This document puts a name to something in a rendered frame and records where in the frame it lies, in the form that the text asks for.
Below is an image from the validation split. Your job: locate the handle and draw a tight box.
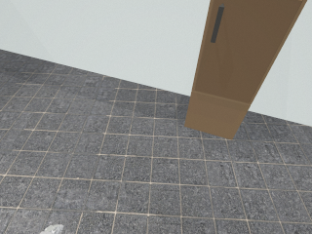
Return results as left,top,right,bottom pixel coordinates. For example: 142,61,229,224
211,3,225,43

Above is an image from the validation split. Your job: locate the cupboard door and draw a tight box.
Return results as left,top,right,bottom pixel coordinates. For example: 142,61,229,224
195,0,302,103

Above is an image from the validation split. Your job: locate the robot left hand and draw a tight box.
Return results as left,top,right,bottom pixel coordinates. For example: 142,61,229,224
40,224,64,234

